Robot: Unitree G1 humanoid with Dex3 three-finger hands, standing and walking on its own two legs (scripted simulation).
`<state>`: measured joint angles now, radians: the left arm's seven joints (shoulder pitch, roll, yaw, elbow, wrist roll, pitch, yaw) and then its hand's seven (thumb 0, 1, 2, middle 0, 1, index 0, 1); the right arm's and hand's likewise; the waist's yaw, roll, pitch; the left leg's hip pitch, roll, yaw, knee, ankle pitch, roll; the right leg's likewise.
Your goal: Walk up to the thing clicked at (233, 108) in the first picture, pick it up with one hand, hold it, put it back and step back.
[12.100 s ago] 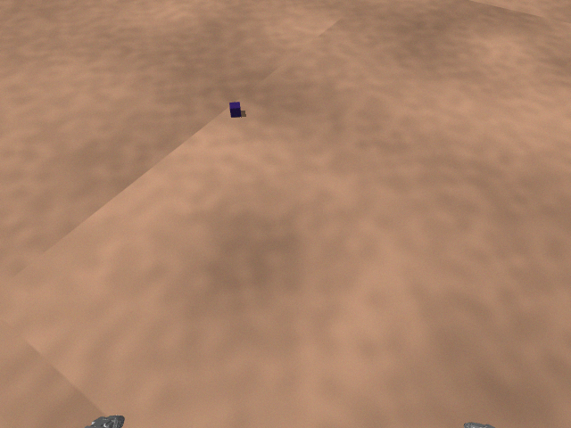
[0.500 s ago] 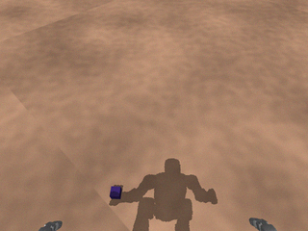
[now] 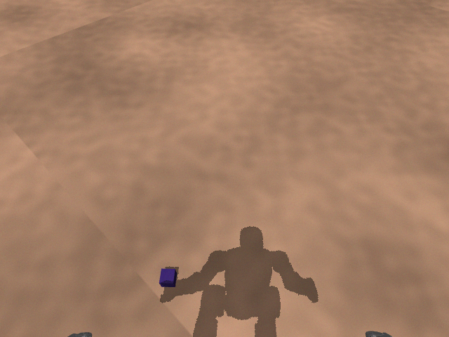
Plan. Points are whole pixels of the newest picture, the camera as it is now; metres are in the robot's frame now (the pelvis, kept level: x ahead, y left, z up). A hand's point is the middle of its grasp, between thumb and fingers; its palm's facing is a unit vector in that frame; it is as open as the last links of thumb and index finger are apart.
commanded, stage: stand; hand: left
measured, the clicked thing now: (168, 277) +0.41 +0.26 -0.75
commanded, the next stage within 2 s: none
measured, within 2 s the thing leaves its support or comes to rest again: neither
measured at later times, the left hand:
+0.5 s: hand out of the picture +0.06 +0.25 -0.15, palm faces -0.03 -0.94 -0.34, open 7.4 cm
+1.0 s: hand out of the picture +0.06 +0.25 -0.16, palm faces -0.04 -0.94 -0.34, open 7.4 cm
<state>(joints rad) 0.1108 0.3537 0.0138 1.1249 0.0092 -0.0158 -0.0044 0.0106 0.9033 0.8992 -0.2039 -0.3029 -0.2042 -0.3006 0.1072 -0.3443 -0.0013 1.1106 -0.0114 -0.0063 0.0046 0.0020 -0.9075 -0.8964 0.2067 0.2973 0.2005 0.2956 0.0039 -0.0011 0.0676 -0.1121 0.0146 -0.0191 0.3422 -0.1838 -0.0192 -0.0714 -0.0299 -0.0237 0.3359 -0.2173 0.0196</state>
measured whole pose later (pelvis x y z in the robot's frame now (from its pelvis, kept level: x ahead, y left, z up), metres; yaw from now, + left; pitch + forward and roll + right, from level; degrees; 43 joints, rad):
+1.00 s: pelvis -0.01 -0.01 +0.00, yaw -1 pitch -2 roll +0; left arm 0.12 0.36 0.00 1.12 0.01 -0.01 -0.01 0.01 0.90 0.90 -0.20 -0.30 -0.20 -0.30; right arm 0.12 -0.35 0.01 1.13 -0.01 -0.01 0.01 0.00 -0.91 -0.90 0.21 0.30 0.20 0.30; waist 0.00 0.00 0.06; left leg -0.13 0.03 -0.01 0.31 -0.15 -0.03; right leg -0.10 -0.01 -0.02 0.33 -0.19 0.01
